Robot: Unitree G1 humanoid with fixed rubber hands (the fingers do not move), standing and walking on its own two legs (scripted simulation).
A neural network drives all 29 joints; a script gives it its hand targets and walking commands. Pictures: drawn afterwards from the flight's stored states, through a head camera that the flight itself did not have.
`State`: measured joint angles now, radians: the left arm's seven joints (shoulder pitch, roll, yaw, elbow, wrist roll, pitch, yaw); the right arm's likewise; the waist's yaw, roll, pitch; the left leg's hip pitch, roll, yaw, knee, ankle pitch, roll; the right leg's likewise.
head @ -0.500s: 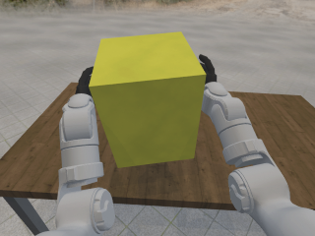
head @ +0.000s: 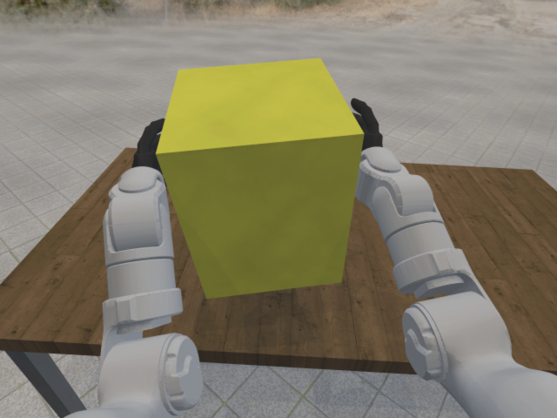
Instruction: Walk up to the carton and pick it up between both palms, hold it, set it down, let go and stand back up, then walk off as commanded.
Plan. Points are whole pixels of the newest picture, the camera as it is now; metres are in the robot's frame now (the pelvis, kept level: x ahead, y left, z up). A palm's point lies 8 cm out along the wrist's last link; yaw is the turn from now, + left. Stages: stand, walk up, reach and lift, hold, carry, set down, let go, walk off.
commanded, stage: hold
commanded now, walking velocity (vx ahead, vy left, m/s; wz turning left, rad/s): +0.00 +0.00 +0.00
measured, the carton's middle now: (262, 179) +0.38 +0.00 +0.22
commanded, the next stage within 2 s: set down in 1.80 s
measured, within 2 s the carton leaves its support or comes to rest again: neither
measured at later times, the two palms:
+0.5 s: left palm (152, 173) +0.36 +0.14 +0.25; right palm (368, 154) +0.36 -0.15 +0.27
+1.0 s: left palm (148, 175) +0.36 +0.15 +0.25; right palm (367, 155) +0.36 -0.15 +0.26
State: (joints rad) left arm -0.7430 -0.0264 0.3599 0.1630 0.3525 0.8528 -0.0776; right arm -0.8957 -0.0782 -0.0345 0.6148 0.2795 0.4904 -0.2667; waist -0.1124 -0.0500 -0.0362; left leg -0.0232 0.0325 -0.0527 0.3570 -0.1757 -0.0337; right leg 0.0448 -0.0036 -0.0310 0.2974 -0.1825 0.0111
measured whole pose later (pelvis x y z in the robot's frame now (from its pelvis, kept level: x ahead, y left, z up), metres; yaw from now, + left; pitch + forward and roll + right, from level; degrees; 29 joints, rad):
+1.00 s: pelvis +0.00 +0.00 +0.00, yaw +0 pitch -9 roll -1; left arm -0.75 -0.02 0.35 0.17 0.35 0.85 -0.08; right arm -0.89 -0.08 -0.04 0.61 0.28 0.49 -0.27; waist -0.12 -0.05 -0.03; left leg -0.03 0.03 -0.05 0.36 -0.18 -0.03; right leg 0.05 0.00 -0.03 0.30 -0.18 0.01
